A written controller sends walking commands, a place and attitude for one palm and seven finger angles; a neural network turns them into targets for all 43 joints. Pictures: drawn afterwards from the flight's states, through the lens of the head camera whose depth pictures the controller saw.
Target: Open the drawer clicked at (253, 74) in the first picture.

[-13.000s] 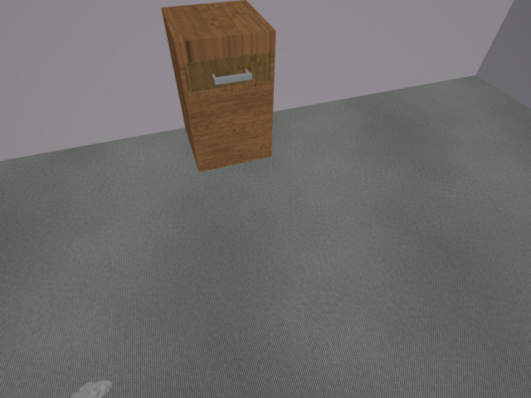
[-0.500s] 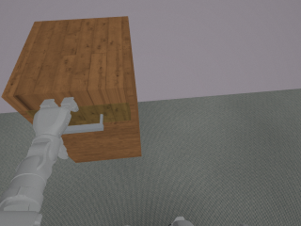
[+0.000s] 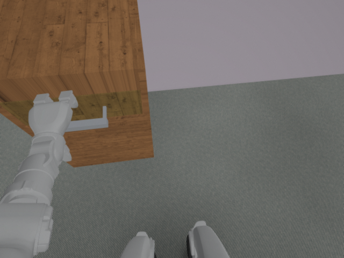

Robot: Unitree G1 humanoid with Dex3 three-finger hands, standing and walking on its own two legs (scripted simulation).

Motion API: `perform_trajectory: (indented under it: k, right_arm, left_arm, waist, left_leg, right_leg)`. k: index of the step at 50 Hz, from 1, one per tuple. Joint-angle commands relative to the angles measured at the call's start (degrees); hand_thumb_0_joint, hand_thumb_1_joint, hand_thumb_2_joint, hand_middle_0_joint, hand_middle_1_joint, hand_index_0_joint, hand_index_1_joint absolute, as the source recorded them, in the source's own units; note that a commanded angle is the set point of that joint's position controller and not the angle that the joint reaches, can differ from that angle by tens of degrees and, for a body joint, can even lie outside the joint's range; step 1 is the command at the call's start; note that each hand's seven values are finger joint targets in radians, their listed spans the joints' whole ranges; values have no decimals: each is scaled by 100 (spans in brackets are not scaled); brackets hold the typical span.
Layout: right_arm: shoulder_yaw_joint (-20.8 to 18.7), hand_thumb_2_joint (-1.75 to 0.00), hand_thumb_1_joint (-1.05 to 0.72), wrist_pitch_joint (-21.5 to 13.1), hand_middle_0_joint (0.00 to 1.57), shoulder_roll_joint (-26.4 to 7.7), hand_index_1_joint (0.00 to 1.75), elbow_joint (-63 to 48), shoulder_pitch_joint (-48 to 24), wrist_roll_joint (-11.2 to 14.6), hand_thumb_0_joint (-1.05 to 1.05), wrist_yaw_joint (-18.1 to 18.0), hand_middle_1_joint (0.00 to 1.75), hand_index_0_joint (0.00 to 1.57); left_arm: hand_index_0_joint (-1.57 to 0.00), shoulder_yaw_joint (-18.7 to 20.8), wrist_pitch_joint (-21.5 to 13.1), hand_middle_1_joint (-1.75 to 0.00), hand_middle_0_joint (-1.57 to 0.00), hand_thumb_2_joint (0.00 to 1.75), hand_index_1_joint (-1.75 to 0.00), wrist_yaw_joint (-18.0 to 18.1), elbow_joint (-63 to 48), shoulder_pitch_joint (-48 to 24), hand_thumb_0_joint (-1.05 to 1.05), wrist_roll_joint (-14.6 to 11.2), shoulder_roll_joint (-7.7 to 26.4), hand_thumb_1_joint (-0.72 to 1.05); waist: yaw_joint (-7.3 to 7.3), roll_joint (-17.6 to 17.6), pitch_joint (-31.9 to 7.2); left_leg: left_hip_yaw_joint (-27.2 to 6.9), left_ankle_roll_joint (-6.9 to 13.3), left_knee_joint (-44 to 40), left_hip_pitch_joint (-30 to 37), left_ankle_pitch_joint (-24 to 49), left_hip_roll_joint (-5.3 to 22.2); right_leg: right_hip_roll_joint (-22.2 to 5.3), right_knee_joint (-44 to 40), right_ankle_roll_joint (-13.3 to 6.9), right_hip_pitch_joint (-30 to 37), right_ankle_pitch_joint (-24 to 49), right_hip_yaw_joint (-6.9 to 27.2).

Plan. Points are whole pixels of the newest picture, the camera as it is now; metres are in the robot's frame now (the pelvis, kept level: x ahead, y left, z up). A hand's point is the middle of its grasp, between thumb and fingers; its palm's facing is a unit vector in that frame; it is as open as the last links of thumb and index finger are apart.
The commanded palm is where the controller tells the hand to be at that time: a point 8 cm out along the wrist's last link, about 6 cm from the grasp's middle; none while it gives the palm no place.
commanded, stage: move the hooked fingers above the handle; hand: left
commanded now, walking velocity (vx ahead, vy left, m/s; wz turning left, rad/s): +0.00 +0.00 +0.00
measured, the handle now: (78, 118) +0.51 +0.27 -0.13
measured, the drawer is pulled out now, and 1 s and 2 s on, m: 0.00 0.00 0.00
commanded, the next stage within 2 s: none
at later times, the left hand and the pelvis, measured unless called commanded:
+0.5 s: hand (70, 129) +0.45 +0.27 -0.08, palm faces -0.10 +0.00 -0.99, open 13.8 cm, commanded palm +0.44 +0.25 -0.02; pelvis -0.01 -0.02 -0.03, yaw +0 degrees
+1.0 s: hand (69, 128) +0.45 +0.27 -0.08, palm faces -0.06 -0.02 -1.00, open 13.8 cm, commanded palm +0.44 +0.26 -0.02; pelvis -0.02 -0.02 -0.04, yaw +1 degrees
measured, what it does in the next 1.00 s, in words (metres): stands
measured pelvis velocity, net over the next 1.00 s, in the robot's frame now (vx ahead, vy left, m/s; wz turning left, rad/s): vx -0.02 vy -0.02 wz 0.01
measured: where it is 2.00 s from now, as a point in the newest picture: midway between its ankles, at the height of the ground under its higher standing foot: outside the picture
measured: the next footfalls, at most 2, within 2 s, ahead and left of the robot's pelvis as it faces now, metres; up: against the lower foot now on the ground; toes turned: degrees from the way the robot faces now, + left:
none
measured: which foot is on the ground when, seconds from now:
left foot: down 0.00-1.00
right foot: down 0.00-1.00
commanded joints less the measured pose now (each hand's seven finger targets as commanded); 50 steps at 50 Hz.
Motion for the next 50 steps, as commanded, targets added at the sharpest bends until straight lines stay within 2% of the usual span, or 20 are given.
perform_trajectory:
  k: [1, 3, 4, 6, 8, 12, 13, 17, 21, 22, 25, 31, 32, 36, 39, 42, 46, 47, 48, 50]
  right_arm:
    - [-392, -90, -90, -135, 20, -1071, 30, -259, 815, -30, 0, -102, 30, 20]
    - [-405, -90, -90, -146, 20, -1068, 30, -208, 848, -64, 0, -131, 30, 20]
    - [-407, -90, -90, -150, 20, -1052, 30, -189, 869, -80, 0, -136, 30, 20]
    - [-391, -90, -90, -143, 20, -1050, 30, -97, 876, -106, 0, -137, 30, 20]
    - [-348, -90, -90, -104, 20, -1076, 30, -83, 862, -144, 0, -122, 30, 20]
    - [-266, -90, -90, -39, 20, -1070, 30, -141, 821, -164, 0, -53, 30, 20]
    - [-269, -90, -90, -36, 20, -1086, 30, -186, 831, -161, 0, -42, 30, 20]
    - [-241, -90, -90, -26, 20, -1085, 30, -342, 850, -76, 0, -28, 30, 20]
    - [-246, -90, -90, -85, 20, -1072, 30, -315, 890, 5, 0, -113, 30, 20]
    - [-235, -90, -90, -102, 20, -1088, 30, -288, 888, 14, 0, -150, 30, 20]
    - [-216, -90, -90, -190, 20, -1031, 30, -227, 860, 22, 0, -247, 30, 20]
    - [-171, -90, -90, -284, 20, -1005, 30, -168, 839, 15, 0, -276, 30, 20]
    - [-141, -90, -90, -286, 20, -1038, 30, -173, 813, 14, 0, -271, 30, 20]
    - [-129, -90, -90, -289, 20, -1041, 30, -300, 822, -4, 0, -233, 30, 20]
    - [-146, -90, -90, -272, 20, -1078, 30, -371, 813, -11, 0, -224, 30, 20]
    - [-208, -90, -90, -260, 20, -1073, 30, -390, 863, -3, 0, -210, 30, 20]
    - [-230, -90, -90, -259, 20, -1109, 30, -288, 890, 2, 0, -235, 30, 20]
    - [-229, -90, -90, -257, 20, -1097, 30, -269, 908, 3, 0, -229, 30, 20]
    - [-234, -90, -90, -242, 20, -1118, 30, -239, 910, 0, 0, -234, 30, 20]
    - [-244, -90, -90, -242, 20, -1089, 30, -199, 912, -8, 0, -228, 30, 20]
  left_arm:
    - [-30, 10, -107, -120, -30, 30, -120, 109, -1151, -2317, 0, -31, 1204, -50]
    - [-30, 107, -280, -120, -30, 30, -120, 81, -1282, -2320, 0, -41, 1282, -50]
    - [-30, 10, -344, -120, -30, 30, -120, 89, -1304, -2432, 0, -49, 1157, -50]
    - [-30, 57, -414, -120, -30, 30, -120, 152, -1222, -2606, 0, 15, 1229, -50]
    - [-30, 323, -384, -120, -30, 30, -120, 293, -1119, -2532, 0, 105, 1542, -50]
    - [-30, 458, -67, -120, -30, 30, -120, 547, -712, -2508, 0, 190, 1726, -50]
    - [-30, 543, 9, -120, -30, 30, -120, 584, -794, -2513, 0, 181, 1844, -50]
    - [-30, 648, 223, -120, -30, 30, -120, 434, -1218, -2438, 0, 29, 2131, -50]
    - [-30, 340, 241, -120, -30, 30, -120, 61, -1250, -2329, 0, -187, 1850, -50]
    - [-30, 388, 204, -120, -30, 30, -120, -16, -1253, -2361, 0, -222, 1963, -50]
    - [-30, 191, -29, -120, -30, 30, -120, -176, -1289, -2520, 0, -265, 1778, -50]
    - [-30, 122, -327, -120, -30, 30, -120, -122, -688, -2383, 0, -114, 1723, -50]
    - [-30, 295, -307, -120, -30, 30, -120, -82, -528, -2364, 0, -116, 1976, -50]
    - [-30, 423, -233, -120, -30, 30, -120, 50, -598, -2504, 0, -26, 2223, -50]
    - [-30, 678, -241, -120, -30, 30, -120, 90, -873, -2491, 0, -37, 2542, -50]
    - [-30, 601, -289, -120, -30, 30, -120, 74, -1237, -2508, 0, -82, 2365, -50]
    - [-30, 606, -322, -120, -30, 30, -120, 77, -1461, -2710, 0, -158, 2373, -50]
    - [-30, 549, -323, -120, -30, 30, -120, 75, -1498, -2693, 0, -170, 2291, -50]
    - [-30, 620, -309, -120, -30, 30, -120, 85, -1432, -2612, 0, -177, 2340, -50]
    - [-30, 439, -308, -120, -30, 30, -120, 92, -1520, -2780, 0, -190, 2089, -50]
  waist:
    - [-202, 473, -2764]
    - [-179, 468, -2955]
    - [-244, 543, -2953]
    - [-283, 709, -2749]
    - [-194, 760, -2746]
    - [-126, 917, -2755]
    - [-103, 784, -2913]
    - [52, 947, -3791]
    - [-164, 461, -3610]
    - [-190, 338, -3462]
    - [-341, 154, -3066]
    - [-345, 279, -2306]
    - [-289, 240, -2195]
    - [-187, 612, -2672]
    - [-95, 577, -3233]
    - [-101, 721, -3699]
    - [-215, 580, -3651]
    - [-198, 671, -3628]
    - [-196, 532, -3537]
    - [-250, 733, -3494]
  left_leg:
    - [-348, -258, -579, 1909, 3252, 361]
    - [-397, -280, -421, 1939, 3396, 368]
    - [-422, -286, -353, 1918, 3398, 372]
    - [-471, -328, -227, 1775, 3372, 394]
    - [-461, -345, -103, 1547, 3389, 385]
    - [-331, -321, 105, 1049, 3268, 316]
    - [-332, -303, 114, 1037, 3248, 321]
    - [-199, -222, 54, 1233, 3333, 253]
    - [-153, -83, -50, 1020, 2801, 242]
    - [-129, -49, -64, 861, 2580, 234]
    - [-60, 29, -93, 526, 2110, 209]
    - [15, 32, 23, -29, 1633, 153]
    - [31, 33, 62, -228, 1535, 143]
    - [73, 11, 176, -201, 1813, 115]
    - [60, 2, 267, -48, 2113, 126]
    - [-17, -29, 275, 379, 2414, 155]
    - [-83, -21, 238, 522, 2365, 187]
    - [-95, -29, 202, 568, 2390, 182]
    - [-127, -35, 176, 623, 2389, 196]
    - [-173, -61, 124, 854, 2532, 213]
  right_leg:
    - [35, -153, -413, 1097, 1363, -442]
    - [45, -24, -415, 985, 1381, -436]
    - [48, 13, -414, 863, 1343, -442]
    - [35, 152, -428, 478, 1165, -481]
    - [40, 326, -454, 375, 1173, -493]
    - [29, 572, -465, 350, 1279, -484]
    - [29, 582, -449, 508, 1366, -482]
    - [33, 557, -411, 1346, 1888, -403]
    - [23, 303, -345, 1674, 1859, -341]
    - [15, 248, -337, 1711, 1766, -314]
    - [-4, 95, -333, 1711, 1535, -232]
    - [-1, 131, -384, 1136, 944, -233]
    - [-5, 159, -387, 1110, 852, -225]
    - [1, 373, -396, 1205, 1138, -213]
    - [6, 508, -369, 1461, 1487, -184]
    - [10, 566, -351, 1497, 1700, -223]
    - [3, 484, -327, 1428, 1606, -252]
    - [2, 468, -336, 1425, 1599, -269]
    - [12, 446, -339, 1348, 1545, -292]
    - [5, 417, -357, 1156, 1502, -340]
